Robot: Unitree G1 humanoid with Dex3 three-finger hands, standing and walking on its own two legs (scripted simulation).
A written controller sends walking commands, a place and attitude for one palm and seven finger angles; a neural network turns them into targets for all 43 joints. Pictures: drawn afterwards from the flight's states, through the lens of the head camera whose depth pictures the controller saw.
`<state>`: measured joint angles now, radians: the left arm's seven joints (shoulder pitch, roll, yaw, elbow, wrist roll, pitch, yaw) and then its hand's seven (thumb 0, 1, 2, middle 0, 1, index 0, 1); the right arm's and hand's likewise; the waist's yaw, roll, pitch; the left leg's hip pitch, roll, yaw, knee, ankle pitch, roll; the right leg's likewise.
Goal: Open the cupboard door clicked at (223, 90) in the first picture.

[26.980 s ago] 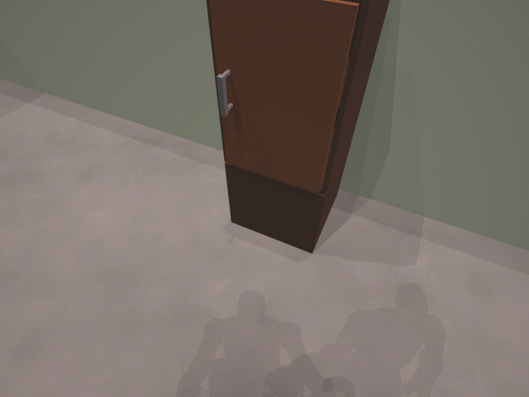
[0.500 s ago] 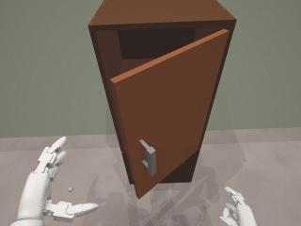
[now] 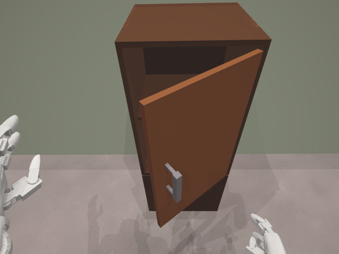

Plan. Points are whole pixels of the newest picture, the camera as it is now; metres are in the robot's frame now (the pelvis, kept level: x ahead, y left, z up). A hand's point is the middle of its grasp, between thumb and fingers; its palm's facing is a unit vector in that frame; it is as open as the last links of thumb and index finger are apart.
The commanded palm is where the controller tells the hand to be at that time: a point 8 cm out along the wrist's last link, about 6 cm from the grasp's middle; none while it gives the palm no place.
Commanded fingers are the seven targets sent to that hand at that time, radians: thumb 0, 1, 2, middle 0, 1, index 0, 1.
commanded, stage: draw the hand back to the body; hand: left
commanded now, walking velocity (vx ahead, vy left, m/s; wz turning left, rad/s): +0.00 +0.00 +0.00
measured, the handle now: (172, 183) +0.32 +0.04 -0.03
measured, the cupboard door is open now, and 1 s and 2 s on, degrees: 38 38 38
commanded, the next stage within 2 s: step back with the hand held close in 0.34 s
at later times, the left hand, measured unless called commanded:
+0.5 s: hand (49, 178) +0.19 +0.24 +0.17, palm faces +0.47 -0.79 -0.40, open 7.4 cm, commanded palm +0.14 +0.28 +0.18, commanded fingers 0.00 0.90 0.90 -0.20 -0.30 -0.20 -0.30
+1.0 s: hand (20, 207) +0.14 +0.26 +0.16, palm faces +0.41 -0.76 -0.50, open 7.4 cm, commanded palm +0.08 +0.29 +0.18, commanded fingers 0.00 0.90 0.90 -0.20 -0.30 -0.20 -0.30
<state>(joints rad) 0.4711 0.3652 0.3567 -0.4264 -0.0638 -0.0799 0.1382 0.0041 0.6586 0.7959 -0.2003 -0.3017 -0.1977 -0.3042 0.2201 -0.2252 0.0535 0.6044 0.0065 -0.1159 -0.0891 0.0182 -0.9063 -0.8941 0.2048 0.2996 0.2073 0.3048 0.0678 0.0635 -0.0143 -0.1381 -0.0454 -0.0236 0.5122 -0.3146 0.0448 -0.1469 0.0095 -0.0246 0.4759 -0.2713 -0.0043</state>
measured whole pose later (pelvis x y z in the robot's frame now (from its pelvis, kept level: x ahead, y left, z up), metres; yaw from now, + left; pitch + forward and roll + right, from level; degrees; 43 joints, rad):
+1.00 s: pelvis -0.06 +0.00 +0.00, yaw +0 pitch -1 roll -1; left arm 0.57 0.44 0.43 -0.50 -0.03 -0.16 0.15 0.01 0.88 0.89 -0.21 -0.30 -0.21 -0.30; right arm 0.18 -0.23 0.00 0.56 0.01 0.00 -0.09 0.02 -0.91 -0.89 0.20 0.30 0.21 0.30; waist 0.00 0.00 0.02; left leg -0.30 -0.03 -0.02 0.54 -0.22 0.04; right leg -0.30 0.02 -0.02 0.48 -0.16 -0.01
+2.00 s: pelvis -0.25 -0.02 +0.00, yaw -1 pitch +2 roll +1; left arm 0.51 0.48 0.46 -0.50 -0.04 -0.21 0.15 0.01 0.88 0.89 -0.21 -0.30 -0.21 -0.30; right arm 0.19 -0.19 0.01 0.61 0.01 -0.12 -0.05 0.02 -0.91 -0.89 0.21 0.30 0.21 0.30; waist -0.04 -0.06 -0.02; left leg -0.28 -0.02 0.11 0.50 -0.26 0.05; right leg -0.28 0.02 0.02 0.76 -0.48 0.01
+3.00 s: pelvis -0.30 -0.01 +0.00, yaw +1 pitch -1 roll +0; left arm 0.28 0.22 0.01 1.04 0.01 0.02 0.01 0.00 0.95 0.89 -0.21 -0.30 -0.20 -0.30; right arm 0.23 -0.22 0.02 1.03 -0.03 0.03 -0.01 0.01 -0.91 -0.89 0.20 0.30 0.21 0.30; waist 0.03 -0.02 0.07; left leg -0.18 0.00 0.01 0.45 -0.24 0.01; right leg -0.22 -0.02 -0.11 0.42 -0.17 -0.03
